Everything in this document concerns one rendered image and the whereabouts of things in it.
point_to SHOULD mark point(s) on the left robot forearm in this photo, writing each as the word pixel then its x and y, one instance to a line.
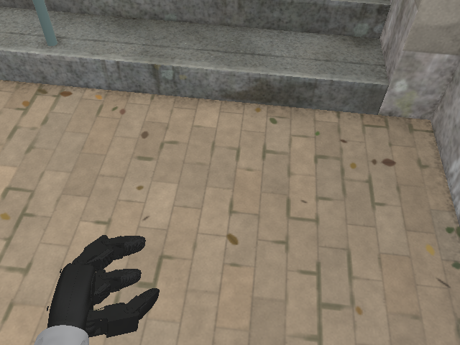
pixel 62 335

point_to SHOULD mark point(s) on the robot left hand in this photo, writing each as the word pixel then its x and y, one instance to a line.
pixel 85 283

